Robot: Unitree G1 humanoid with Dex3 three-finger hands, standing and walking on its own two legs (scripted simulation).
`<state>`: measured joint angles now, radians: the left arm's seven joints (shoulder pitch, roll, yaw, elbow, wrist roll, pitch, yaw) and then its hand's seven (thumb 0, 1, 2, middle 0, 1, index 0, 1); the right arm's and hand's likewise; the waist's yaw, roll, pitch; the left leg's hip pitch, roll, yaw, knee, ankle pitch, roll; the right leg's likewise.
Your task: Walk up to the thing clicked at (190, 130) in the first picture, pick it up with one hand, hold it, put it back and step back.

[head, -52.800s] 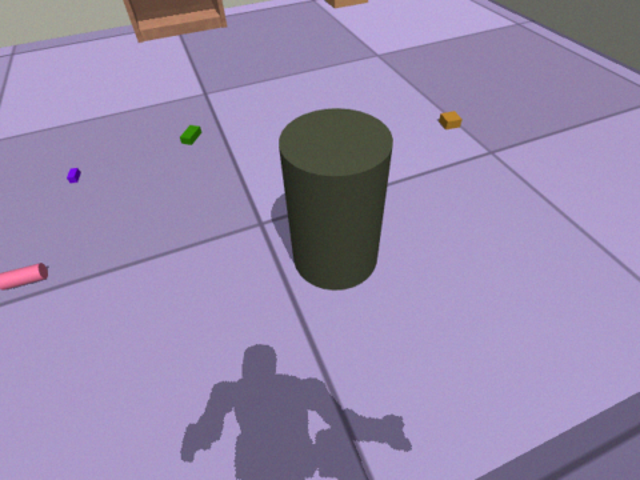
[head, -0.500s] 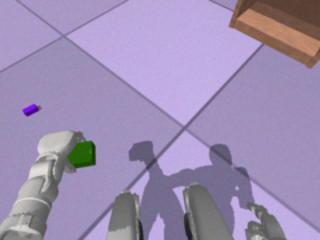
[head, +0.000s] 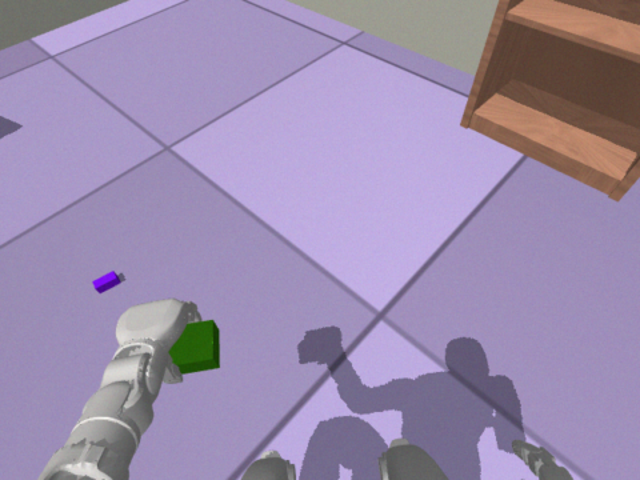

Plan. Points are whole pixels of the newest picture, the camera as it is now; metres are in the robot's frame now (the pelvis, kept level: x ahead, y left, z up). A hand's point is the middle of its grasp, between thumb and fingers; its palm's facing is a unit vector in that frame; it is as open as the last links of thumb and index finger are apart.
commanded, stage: lift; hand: left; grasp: from above
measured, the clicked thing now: (176, 350) +0.34 +0.22 -0.10
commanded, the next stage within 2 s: hold in 0.14 s
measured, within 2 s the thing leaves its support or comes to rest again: neither
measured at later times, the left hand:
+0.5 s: hand (152, 325) +0.34 +0.23 -0.02, palm faces -0.45 -0.05 -0.89, open 8.8 cm
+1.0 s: hand (154, 319) +0.33 +0.22 +0.01, palm faces -0.45 -0.04 -0.89, open 8.8 cm
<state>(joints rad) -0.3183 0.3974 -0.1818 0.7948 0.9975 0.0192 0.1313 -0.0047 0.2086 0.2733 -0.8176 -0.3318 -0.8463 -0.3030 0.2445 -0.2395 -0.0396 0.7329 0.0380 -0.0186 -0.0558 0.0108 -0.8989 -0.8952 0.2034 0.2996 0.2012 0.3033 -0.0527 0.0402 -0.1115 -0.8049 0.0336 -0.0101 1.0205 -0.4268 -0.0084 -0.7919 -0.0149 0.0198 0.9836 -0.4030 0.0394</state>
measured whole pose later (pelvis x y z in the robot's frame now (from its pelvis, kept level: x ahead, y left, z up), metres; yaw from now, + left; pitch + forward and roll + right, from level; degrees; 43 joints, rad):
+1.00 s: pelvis +0.03 +0.00 +0.05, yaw -1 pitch +4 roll +0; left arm -0.25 0.40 -0.22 0.66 0.99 0.02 -0.01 0.00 0.20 0.28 -0.83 -0.33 -0.86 -0.30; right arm 0.22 -0.25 -0.04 0.68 0.06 0.05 -0.05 0.01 -0.89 -0.89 0.20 0.30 0.20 0.30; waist -0.01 0.05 -0.05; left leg -0.40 0.02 0.03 0.63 -0.31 -0.01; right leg -0.41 -0.03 0.04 0.63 -0.30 0.04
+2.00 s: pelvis +0.03 -0.01 +0.06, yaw -1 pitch +1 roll +1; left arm -0.22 0.40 -0.22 0.60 0.98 0.01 -0.06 -0.01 0.20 0.28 -0.83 -0.32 -0.86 -0.29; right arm 0.19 -0.25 -0.03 0.66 0.07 0.07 -0.06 0.01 -0.90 -0.89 0.20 0.30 0.20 0.30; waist 0.01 0.05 -0.01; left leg -0.27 0.02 0.03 0.50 -0.24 -0.01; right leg -0.30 -0.03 0.05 0.52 -0.24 0.03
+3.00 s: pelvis -0.02 +0.01 -0.11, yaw +0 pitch +28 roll -2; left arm -0.65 0.42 -0.11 1.19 1.17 -0.04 0.37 0.00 0.22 0.28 -0.81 -0.33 -0.83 -0.31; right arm 0.24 -0.26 -0.08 0.73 -0.03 0.01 -0.03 0.01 -0.89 -0.89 0.20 0.30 0.20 0.30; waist -0.13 0.04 -0.19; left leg -1.44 0.02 -0.03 1.50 -0.56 0.00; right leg -1.41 -0.02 0.02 1.46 -0.54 0.05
